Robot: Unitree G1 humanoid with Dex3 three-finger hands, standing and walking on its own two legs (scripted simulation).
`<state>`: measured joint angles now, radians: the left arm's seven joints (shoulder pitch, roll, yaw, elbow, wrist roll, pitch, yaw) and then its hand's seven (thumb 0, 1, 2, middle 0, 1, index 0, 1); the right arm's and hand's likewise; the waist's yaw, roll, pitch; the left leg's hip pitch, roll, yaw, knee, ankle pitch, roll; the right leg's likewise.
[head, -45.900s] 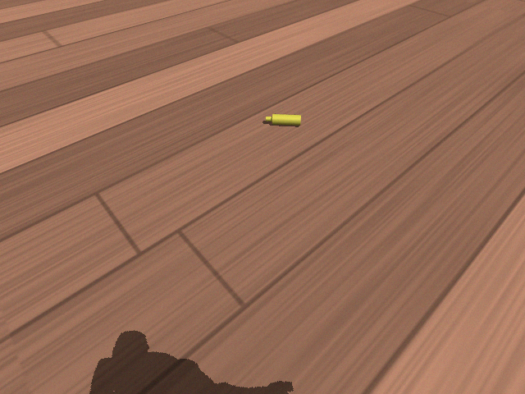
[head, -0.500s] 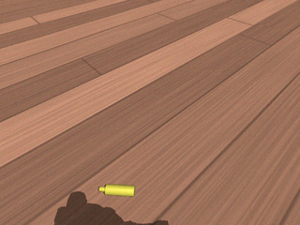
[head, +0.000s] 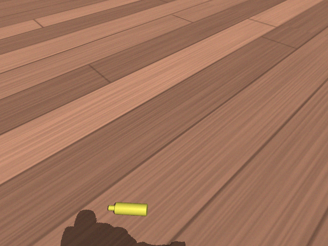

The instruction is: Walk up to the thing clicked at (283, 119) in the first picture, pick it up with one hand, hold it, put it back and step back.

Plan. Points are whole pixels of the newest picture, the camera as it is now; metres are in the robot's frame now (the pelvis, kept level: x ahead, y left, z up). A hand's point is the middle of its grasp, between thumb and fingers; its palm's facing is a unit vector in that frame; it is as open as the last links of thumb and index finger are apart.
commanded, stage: stand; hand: left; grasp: from above
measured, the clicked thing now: (127, 208) +0.48 +0.26 -0.75
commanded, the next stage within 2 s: step back in 0.18 s
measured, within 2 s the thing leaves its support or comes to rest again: neither
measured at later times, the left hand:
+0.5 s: hand out of the picture +0.08 +0.31 -0.18, palm faces -0.02 -0.93 -0.38, open 7.4 cm
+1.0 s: hand out of the picture -0.05 +0.32 -0.17, palm faces -0.09 -0.91 -0.40, open 7.4 cm
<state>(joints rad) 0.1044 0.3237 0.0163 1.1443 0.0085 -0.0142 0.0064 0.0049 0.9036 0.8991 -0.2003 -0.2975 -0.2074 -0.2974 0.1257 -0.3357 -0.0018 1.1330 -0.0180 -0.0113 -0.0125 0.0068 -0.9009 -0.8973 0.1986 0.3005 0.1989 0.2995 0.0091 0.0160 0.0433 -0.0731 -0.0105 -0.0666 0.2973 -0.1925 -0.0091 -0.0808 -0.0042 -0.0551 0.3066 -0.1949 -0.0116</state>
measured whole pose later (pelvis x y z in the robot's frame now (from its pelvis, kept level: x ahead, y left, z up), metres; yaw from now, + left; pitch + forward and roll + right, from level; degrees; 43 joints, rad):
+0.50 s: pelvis -0.06 +0.05 -0.02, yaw +1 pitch -1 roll -1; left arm 0.03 0.38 0.06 0.93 0.02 0.03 0.02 0.01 0.90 0.90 -0.20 -0.30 -0.21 -0.30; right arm 0.14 -0.41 -0.07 0.95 -0.01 0.04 0.01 0.00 -0.90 -0.90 0.20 0.30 0.20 0.30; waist -0.03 -0.02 0.18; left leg -0.27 -0.01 -0.06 0.66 -0.33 0.04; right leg -0.33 -0.08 -0.04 0.60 -0.26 0.03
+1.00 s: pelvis -0.17 +0.06 -0.03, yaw -4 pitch -4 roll -1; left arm 0.15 0.35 0.07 0.89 0.03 0.03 0.00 0.01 0.90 0.90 -0.20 -0.30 -0.21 -0.30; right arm 0.10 -0.38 -0.05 0.88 -0.01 0.05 -0.02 0.01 -0.90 -0.90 0.20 0.30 0.20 0.30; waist -0.02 0.06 0.19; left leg -0.40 0.01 -0.02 0.75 -0.35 0.02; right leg -0.25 0.06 0.03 0.66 -0.34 -0.03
